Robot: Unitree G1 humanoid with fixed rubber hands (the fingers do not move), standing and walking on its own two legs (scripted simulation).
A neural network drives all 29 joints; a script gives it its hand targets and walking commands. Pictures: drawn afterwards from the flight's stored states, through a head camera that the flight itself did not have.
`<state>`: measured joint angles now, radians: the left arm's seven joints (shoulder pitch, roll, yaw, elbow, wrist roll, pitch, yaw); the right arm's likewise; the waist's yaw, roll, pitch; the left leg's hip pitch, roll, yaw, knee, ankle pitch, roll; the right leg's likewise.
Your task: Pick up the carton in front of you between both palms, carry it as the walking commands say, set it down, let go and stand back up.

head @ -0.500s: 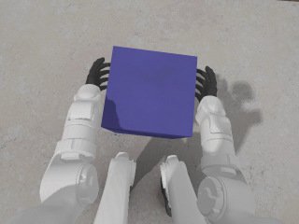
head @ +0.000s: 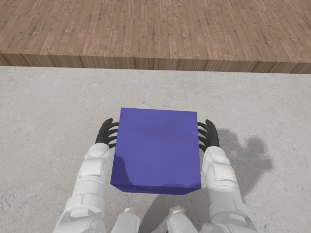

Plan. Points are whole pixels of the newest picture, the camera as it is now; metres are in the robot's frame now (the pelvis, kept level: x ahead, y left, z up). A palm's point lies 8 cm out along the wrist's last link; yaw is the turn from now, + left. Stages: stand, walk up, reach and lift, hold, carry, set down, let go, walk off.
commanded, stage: reach and lift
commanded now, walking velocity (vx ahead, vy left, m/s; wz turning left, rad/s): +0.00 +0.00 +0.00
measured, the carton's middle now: (155, 156) +0.35 +0.00 -0.11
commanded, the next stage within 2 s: hold in 1.48 s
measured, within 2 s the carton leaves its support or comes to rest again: neither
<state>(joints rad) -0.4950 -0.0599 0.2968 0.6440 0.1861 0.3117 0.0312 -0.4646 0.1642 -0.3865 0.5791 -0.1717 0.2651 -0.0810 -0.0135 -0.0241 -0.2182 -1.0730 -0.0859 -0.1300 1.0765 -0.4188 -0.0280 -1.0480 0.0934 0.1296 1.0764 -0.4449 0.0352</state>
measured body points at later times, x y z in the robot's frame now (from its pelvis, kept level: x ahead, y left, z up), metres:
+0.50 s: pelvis +0.03 -0.01 +0.09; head +0.00 +0.00 +0.54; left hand +0.33 +0.15 +0.09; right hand +0.34 -0.16 +0.10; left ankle +0.04 +0.13 -0.65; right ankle +0.03 -0.13 -0.65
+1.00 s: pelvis +0.02 +0.00 +0.09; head -0.01 +0.00 +0.54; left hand +0.33 +0.15 +0.11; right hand +0.33 -0.15 +0.12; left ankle +0.04 +0.13 -0.65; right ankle +0.03 -0.13 -0.65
